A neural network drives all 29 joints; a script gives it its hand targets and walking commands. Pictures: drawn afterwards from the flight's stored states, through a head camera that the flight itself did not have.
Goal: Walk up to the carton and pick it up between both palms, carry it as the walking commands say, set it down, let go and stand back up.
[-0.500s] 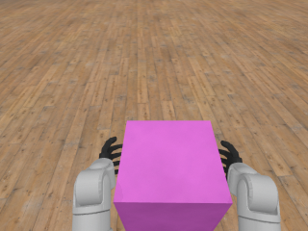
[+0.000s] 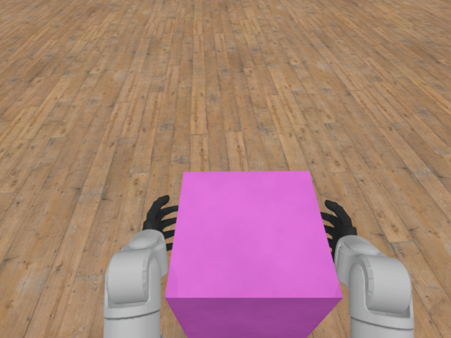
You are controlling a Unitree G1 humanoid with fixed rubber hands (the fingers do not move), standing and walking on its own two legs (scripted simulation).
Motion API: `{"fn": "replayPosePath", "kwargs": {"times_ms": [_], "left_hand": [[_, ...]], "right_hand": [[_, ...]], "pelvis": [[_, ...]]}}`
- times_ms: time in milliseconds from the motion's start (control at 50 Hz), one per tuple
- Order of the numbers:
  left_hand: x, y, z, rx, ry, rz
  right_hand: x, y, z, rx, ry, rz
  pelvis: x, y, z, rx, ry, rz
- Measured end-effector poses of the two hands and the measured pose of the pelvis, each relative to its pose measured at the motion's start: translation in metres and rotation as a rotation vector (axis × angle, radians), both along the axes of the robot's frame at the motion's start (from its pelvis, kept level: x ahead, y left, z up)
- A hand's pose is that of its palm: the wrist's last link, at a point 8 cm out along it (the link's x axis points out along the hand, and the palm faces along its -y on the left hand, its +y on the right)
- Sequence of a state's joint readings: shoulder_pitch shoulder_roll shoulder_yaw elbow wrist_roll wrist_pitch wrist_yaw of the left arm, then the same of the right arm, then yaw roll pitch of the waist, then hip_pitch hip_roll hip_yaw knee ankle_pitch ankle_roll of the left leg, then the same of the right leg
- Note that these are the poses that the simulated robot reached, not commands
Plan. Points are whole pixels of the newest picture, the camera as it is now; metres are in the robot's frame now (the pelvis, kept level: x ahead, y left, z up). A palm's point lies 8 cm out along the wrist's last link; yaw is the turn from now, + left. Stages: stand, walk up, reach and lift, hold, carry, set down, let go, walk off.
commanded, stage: carry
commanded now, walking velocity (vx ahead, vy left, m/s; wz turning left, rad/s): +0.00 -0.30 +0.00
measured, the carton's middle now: (246, 260) +0.27 +0.00 +0.02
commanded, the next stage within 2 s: none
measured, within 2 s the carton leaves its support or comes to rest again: neither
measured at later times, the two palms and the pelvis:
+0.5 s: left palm (180, 244) +0.25 +0.11 +0.09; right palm (387, 276) +0.21 -0.19 +0.10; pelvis -0.03 -0.01 +0.01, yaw -9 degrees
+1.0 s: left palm (224, 258) +0.22 +0.04 +0.11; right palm out of the picture +0.15 -0.25 +0.10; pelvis -0.06 -0.05 +0.02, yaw -14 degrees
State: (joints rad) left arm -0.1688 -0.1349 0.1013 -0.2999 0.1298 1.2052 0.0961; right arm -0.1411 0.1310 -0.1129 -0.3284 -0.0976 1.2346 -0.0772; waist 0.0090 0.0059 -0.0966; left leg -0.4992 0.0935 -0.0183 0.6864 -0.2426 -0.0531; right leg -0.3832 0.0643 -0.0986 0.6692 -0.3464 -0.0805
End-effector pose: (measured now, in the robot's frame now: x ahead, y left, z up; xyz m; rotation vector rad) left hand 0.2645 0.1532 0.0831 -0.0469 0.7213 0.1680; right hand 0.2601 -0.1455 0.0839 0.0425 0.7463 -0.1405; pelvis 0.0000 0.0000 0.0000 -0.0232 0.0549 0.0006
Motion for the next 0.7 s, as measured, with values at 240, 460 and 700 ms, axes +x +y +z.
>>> {"fn": "replayPosePath", "kwargs": {"times_ms": [240, 460, 700], "left_hand": [[-0.012, -0.024, -0.013, -0.001, 0.026, -0.043], [-0.015, -0.034, 0.006, -0.025, -0.01, -0.098], [-0.021, -0.12, 0.002, 0.034, 0.022, -0.284]], "right_hand": [[-0.024, -0.023, -0.011, -0.006, 0.025, -0.037], [-0.046, -0.032, 0.011, -0.031, -0.011, -0.093], [-0.105, -0.107, -0.007, 0.029, 0.022, -0.278]], "pelvis": [[-0.014, -0.013, -0.004, 0.009, 0.01, -0.013], [-0.028, -0.008, 0.01, 0.012, 0.004, -0.13], [-0.051, -0.04, 0.005, 0.012, -0.003, -0.225]]}}
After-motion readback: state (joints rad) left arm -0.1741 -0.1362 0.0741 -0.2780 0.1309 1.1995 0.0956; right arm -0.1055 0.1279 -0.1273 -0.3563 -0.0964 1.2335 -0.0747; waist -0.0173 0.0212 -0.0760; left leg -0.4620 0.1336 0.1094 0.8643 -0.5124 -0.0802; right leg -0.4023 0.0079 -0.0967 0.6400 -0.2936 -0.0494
